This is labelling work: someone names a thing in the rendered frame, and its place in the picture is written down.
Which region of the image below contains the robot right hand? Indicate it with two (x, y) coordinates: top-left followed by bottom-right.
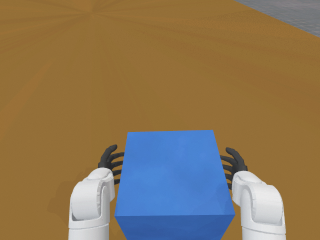
(220, 147), (248, 190)

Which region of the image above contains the robot left hand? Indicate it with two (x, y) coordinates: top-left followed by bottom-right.
(98, 144), (125, 185)

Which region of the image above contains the robot left forearm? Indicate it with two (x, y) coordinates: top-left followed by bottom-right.
(68, 167), (115, 240)

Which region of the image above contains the robot right forearm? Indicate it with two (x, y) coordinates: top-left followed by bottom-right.
(232, 171), (286, 240)

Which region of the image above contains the carton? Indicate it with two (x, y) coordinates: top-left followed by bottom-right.
(114, 130), (236, 240)

